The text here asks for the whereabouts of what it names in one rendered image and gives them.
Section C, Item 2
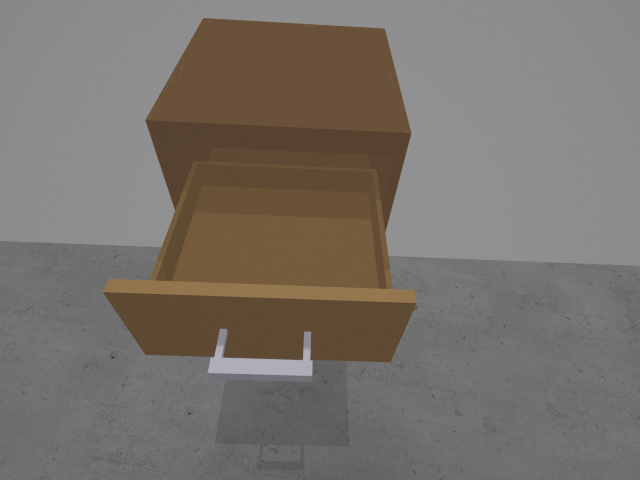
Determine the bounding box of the cabinet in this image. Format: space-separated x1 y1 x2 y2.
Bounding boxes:
145 18 411 232

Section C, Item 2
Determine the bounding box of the drawer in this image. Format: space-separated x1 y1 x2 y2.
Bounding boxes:
103 161 417 362

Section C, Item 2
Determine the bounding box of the handle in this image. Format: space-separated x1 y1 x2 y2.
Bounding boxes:
208 329 313 382

